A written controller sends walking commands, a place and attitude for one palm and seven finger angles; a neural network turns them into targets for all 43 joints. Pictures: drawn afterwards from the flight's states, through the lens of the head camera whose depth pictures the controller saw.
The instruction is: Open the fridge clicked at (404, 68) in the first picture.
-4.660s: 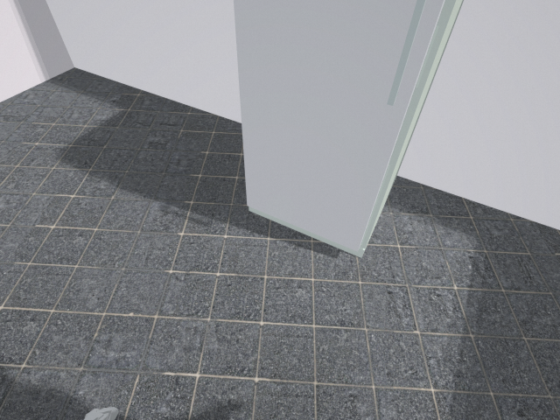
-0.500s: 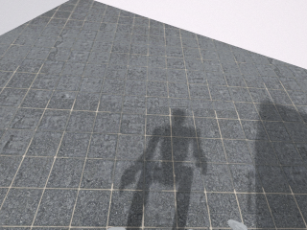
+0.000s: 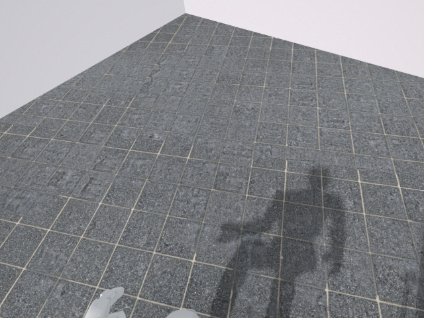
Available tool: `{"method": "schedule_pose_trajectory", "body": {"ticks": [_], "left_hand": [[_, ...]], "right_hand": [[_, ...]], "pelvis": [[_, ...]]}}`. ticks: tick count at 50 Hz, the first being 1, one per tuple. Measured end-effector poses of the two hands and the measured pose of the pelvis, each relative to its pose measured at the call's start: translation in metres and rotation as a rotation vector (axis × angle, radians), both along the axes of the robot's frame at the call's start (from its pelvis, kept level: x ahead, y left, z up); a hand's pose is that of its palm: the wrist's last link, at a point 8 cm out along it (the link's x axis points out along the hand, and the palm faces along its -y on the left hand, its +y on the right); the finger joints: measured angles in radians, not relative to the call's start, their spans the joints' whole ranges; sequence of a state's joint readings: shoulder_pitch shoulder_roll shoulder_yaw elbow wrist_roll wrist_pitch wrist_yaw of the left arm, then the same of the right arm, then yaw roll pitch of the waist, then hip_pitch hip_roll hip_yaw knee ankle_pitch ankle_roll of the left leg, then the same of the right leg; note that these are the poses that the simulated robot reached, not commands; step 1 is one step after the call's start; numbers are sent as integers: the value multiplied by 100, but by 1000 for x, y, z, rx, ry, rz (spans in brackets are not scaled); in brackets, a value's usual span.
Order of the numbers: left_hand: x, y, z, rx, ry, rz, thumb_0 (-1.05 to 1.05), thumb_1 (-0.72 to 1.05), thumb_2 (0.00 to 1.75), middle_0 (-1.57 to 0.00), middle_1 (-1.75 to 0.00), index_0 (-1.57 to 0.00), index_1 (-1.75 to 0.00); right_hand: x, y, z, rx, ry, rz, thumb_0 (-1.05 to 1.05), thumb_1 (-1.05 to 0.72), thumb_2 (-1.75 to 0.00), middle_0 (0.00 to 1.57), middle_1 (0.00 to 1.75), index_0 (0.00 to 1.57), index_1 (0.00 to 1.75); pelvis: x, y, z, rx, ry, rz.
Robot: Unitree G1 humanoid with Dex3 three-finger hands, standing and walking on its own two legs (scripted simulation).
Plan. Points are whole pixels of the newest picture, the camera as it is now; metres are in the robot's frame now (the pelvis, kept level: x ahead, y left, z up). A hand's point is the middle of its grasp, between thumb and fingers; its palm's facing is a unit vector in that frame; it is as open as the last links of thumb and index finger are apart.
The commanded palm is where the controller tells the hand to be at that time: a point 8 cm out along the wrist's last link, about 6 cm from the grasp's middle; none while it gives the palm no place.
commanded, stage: walk to a spot facing it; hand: right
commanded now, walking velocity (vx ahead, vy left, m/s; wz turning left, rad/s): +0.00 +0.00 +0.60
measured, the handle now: out of the picture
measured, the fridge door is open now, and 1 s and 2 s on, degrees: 0 0 0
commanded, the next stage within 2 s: turn to face it in 1.22 s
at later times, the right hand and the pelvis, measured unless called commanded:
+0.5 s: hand (276, 308) +0.17 -0.11 -0.15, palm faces -0.29 +0.92 -0.26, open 7.4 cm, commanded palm none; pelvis +0.00 +0.04 -0.01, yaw +18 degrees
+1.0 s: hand (267, 296) +0.20 -0.10 -0.19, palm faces -0.39 +0.91 -0.15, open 7.4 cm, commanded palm none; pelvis +0.19 +0.08 -0.02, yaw +31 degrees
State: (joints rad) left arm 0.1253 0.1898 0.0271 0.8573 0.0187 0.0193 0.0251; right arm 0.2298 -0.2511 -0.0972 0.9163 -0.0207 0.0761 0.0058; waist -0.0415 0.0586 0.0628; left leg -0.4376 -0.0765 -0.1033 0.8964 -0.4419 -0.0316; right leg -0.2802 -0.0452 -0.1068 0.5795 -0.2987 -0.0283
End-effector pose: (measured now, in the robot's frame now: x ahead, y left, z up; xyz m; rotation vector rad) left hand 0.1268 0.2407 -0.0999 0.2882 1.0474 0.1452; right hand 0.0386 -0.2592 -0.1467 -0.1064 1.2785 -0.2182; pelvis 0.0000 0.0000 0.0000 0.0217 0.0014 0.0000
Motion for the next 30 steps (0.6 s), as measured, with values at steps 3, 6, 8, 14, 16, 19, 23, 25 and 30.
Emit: {"method": "schedule_pose_trajectory", "body": {"ticks": [3,6,8,14,16,19,23,25,30], "left_hand": [[-23,-3,6,9,25,46,0,90,90,-20,-30,-20,-30],[-46,-4,6,6,51,99,0,90,90,-20,-30,-20,-30],[-62,-4,4,-3,70,140,0,90,90,-20,-30,-20,-30],[-123,1,-10,-47,153,282,0,90,90,-20,-30,-20,-30],[-146,6,-17,-65,184,332,0,90,90,-20,-30,-20,-30],[-179,15,-30,-96,227,405,0,90,90,-20,-30,-20,-30],[-217,33,-55,-137,281,482,0,90,90,-20,-30,-20,-30],[-224,40,-58,-151,319,495,0,90,90,-20,-30,-20,-30],[-195,62,-44,-164,251,519,1,91,90,-20,-30,-19,-30]], "right_hand": [[5,-10,5,7,12,42,1,-91,-89,20,30,20,30],[10,-16,9,4,24,78,1,-91,-89,20,30,20,30],[16,-17,12,0,33,106,1,-91,-89,20,30,19,30],[49,2,17,-13,30,220,1,-91,-89,20,30,19,30],[66,15,19,-17,12,270,1,-91,-89,20,30,19,30],[94,42,23,-25,-32,352,1,-91,-89,20,30,19,30],[128,83,26,-45,-132,445,1,-91,-89,20,30,19,30],[136,98,32,-49,-170,453,1,-91,-89,20,30,20,30],[133,117,42,-52,-135,467,1,-91,-89,20,30,20,30]], "pelvis": [[-2,-6,6,12,-1,39],[-2,-10,10,19,4,77],[-3,-12,12,22,6,101],[-6,-5,11,14,8,187],[-8,0,9,8,8,216],[-9,11,4,-6,9,264],[-6,33,-10,-20,10,312],[-2,42,-9,-17,4,320],[21,62,6,-39,-5,381]]}}
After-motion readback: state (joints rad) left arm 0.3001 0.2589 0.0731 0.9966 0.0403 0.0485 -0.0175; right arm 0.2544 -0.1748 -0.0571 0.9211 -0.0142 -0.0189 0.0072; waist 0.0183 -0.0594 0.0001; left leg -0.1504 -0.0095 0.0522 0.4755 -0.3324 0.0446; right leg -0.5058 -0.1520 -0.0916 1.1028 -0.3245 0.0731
